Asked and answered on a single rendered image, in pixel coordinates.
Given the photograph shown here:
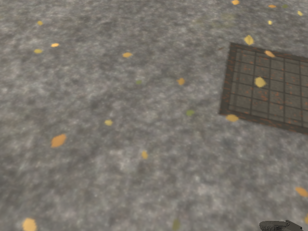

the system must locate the right robot hand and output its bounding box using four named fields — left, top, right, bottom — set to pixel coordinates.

left=259, top=219, right=303, bottom=231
